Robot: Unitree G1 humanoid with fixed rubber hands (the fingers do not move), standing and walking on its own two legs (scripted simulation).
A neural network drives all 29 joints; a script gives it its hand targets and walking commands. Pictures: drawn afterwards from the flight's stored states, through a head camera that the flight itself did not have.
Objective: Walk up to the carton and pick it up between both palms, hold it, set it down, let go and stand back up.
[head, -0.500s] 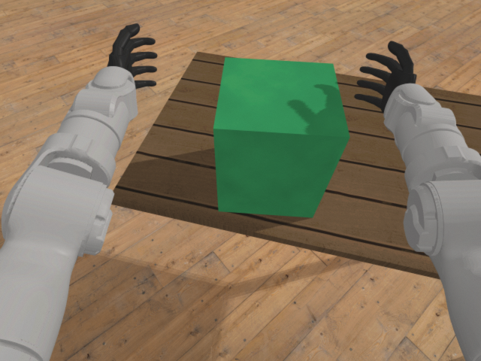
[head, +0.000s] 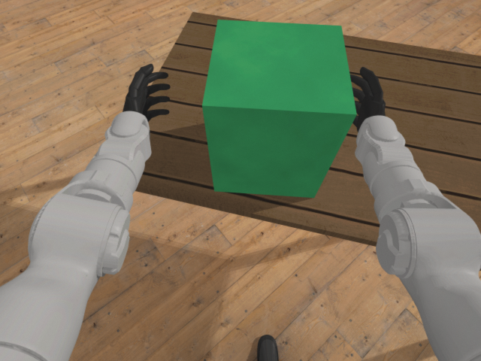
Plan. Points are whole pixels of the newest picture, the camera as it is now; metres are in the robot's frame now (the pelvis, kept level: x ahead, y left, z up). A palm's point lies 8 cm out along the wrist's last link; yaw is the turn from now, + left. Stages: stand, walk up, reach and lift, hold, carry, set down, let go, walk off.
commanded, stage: reach and lift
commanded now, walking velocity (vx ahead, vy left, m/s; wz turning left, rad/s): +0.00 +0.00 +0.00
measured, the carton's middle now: (270, 117) +0.52 -0.11 +0.04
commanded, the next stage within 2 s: none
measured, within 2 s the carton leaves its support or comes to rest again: neither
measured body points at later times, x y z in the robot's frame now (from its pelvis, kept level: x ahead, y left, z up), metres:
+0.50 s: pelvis +0.00 -0.01 +0.00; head +0.12 -0.04 +0.43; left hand +0.52 +0.07 +0.09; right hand +0.47 -0.26 +0.07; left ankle -0.03 +0.12 -0.73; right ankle +0.05 -0.11 -0.73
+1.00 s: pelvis +0.02 -0.01 +0.01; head +0.14 -0.03 +0.44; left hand +0.51 +0.05 +0.06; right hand +0.47 -0.25 +0.07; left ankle -0.03 +0.12 -0.73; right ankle +0.05 -0.11 -0.73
